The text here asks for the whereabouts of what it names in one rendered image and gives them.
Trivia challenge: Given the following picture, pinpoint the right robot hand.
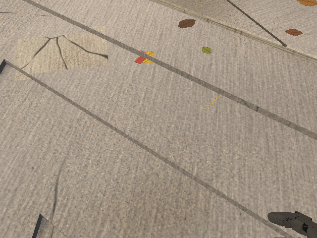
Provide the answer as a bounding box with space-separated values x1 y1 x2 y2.
267 211 317 238

